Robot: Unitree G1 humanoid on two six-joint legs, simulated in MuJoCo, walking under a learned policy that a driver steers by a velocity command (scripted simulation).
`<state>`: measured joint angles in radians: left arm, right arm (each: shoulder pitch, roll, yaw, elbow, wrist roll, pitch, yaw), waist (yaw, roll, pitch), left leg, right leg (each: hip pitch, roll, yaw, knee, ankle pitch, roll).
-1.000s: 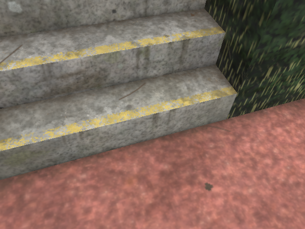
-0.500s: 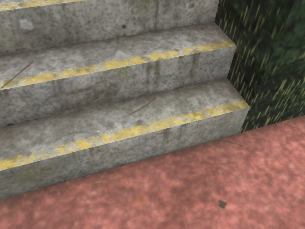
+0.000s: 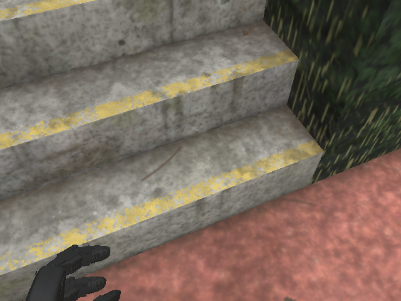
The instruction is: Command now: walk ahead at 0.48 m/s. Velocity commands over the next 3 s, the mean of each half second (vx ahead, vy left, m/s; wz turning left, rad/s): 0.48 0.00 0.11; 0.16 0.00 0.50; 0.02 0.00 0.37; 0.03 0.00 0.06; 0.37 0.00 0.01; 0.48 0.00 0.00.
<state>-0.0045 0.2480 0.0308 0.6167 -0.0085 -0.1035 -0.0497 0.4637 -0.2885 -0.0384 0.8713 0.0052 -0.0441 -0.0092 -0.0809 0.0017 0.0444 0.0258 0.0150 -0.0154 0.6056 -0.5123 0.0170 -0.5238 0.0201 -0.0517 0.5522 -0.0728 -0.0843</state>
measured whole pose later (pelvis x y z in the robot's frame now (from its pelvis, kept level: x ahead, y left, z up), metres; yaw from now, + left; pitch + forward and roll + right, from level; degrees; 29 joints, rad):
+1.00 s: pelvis +0.39 +0.02 +0.03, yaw +21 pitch +2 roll -2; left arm 0.12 0.24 0.01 0.67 -0.01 0.01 0.03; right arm 0.16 -0.26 -0.05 0.57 0.00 0.07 -0.08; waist -0.02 0.02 0.01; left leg -0.27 -0.11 -0.25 0.49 -0.24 0.04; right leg -0.36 0.07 0.02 0.71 -0.32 0.11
